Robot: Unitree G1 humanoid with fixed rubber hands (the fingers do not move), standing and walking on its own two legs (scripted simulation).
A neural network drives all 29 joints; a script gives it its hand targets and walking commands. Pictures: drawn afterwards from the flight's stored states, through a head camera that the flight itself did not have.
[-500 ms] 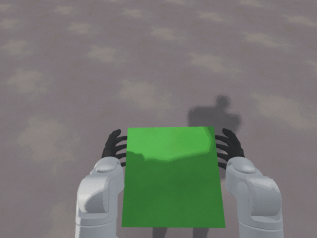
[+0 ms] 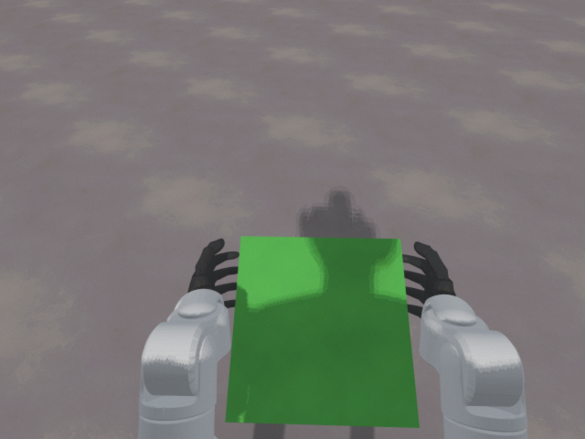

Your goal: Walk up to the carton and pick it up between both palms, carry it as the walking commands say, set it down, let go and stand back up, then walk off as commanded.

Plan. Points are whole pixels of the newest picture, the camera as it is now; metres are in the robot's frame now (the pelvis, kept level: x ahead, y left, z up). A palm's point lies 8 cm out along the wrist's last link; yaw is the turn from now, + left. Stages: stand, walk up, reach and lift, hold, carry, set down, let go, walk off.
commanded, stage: carry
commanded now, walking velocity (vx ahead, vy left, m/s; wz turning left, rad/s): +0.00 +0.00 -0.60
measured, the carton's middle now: (316, 330) +0.29 +0.01 +0.01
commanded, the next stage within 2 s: none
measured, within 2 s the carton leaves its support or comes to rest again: neither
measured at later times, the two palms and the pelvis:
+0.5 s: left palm (272, 334) +0.23 +0.06 +0.10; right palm (549, 397) +0.17 -0.21 +0.12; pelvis -0.06 -0.02 +0.01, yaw -15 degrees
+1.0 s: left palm (416, 399) +0.17 -0.09 +0.09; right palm out of the picture +0.02 -0.32 +0.10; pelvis -0.14 -0.05 +0.00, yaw -32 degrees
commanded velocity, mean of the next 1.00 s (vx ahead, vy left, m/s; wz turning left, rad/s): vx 0.00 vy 0.00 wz -0.60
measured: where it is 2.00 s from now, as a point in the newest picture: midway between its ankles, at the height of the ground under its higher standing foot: outside the picture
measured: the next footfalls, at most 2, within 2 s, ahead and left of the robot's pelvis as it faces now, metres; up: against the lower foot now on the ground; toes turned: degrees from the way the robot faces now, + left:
left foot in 0.38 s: +0.01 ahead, +0.08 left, +0.00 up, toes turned -4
right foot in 0.72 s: -0.10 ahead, -0.19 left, +0.00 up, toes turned -31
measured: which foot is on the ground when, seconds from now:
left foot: down 0.00-0.02, up 0.04-0.36, down 0.38-0.72, up 0.74-1.00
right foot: down 0.00-0.38, up 0.40-0.70, down 0.72-1.00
